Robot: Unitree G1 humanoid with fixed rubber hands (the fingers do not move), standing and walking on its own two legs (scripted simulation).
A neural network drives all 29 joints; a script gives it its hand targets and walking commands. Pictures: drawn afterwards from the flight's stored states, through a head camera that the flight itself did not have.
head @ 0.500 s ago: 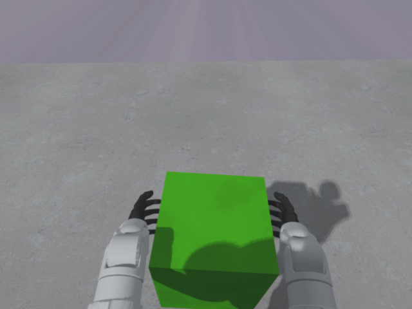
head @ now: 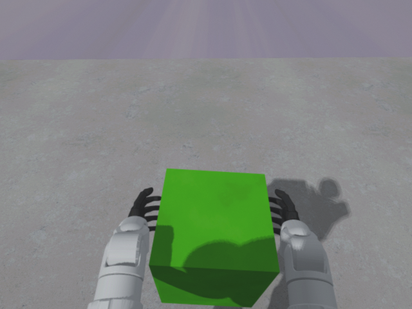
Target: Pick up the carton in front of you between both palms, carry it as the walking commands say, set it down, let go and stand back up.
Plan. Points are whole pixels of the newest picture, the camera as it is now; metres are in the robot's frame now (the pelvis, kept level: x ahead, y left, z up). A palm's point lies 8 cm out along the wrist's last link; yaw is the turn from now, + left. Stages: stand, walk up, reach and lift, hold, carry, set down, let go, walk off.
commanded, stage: carry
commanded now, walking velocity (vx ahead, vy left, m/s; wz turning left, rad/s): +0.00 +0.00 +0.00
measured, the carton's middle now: (211, 241) +0.30 +0.00 -0.04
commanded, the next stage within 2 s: hold in 0.22 s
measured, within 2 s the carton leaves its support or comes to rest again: neither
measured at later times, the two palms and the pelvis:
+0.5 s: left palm (117, 237) +0.25 +0.18 +0.04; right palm (272, 218) +0.30 -0.11 +0.05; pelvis +0.00 -0.01 +0.01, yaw +7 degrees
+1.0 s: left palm (137, 229) +0.27 +0.14 +0.05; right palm (286, 205) +0.33 -0.15 +0.06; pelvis +0.01 -0.06 +0.01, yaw +12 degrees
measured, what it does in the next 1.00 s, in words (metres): shifts its weight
